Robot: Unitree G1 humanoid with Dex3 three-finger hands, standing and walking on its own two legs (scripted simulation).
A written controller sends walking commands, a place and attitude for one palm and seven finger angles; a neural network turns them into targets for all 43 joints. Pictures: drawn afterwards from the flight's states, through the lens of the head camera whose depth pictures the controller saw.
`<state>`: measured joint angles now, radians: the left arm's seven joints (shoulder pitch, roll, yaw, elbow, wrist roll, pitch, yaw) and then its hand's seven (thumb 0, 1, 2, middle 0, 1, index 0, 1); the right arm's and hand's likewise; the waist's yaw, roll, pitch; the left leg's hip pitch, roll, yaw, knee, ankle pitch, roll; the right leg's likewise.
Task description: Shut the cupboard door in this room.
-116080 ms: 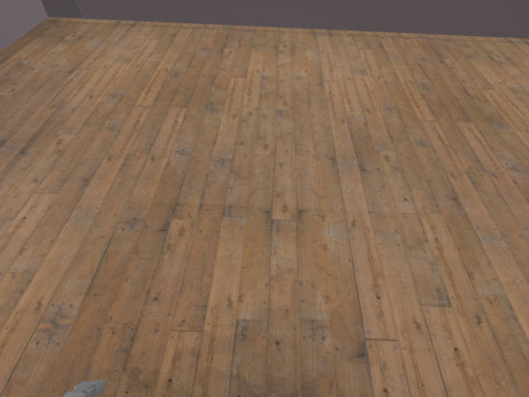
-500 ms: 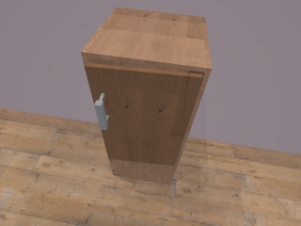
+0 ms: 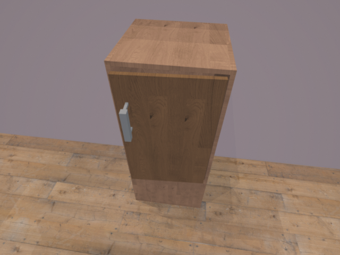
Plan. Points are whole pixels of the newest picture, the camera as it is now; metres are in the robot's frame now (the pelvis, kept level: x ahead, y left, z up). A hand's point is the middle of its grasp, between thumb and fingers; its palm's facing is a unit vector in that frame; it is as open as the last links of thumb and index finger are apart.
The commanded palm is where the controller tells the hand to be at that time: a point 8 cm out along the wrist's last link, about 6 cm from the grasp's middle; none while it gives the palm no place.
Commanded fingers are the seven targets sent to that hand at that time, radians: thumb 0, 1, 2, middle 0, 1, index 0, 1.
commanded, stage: come to a stop and stand still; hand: left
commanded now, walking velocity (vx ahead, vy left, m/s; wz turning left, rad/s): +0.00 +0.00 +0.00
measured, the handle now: (127, 122) +0.54 +0.18 -0.02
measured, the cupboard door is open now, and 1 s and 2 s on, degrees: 3 3 3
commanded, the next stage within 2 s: none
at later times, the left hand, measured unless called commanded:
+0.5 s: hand out of the picture -0.07 +0.15 -0.19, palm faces +0.09 -0.99 -0.10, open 7.4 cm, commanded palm none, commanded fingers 0.00 0.90 0.90 -0.20 -0.30 -0.20 -0.30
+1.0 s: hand out of the picture -0.17 +0.19 -0.19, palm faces +0.09 -0.99 -0.12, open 7.4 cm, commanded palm none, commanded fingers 0.00 0.90 0.90 -0.20 -0.30 -0.20 -0.30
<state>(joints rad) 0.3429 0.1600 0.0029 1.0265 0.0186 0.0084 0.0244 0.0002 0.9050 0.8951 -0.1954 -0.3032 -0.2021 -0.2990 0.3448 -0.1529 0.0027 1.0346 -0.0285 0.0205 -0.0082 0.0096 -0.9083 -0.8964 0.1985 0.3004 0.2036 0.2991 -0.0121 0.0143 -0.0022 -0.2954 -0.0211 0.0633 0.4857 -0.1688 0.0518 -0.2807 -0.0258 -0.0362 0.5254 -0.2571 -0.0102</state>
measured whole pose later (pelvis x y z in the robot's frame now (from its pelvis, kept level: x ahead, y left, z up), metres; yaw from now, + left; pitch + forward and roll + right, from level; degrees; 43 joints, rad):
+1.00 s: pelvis -0.15 +0.03 +0.00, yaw +1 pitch -3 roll -1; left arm 0.39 0.14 0.04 1.06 0.02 0.03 0.02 0.00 0.90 0.90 -0.20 -0.30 -0.20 -0.30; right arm 0.39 -0.11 -0.02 1.07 -0.03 0.01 -0.03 0.01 -0.92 -0.90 0.20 0.30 0.20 0.30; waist 0.00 -0.06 -0.03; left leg -0.24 -0.02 0.04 0.52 -0.25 0.05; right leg -0.35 0.01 -0.04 0.64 -0.35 -0.03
